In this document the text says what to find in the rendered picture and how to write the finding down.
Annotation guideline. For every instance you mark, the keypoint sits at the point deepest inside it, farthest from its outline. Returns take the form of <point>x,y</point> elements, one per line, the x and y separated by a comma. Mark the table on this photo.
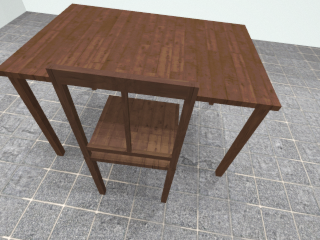
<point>221,56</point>

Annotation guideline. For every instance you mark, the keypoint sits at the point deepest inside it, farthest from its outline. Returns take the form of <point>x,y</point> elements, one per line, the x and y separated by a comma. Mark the chair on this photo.
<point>130,131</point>

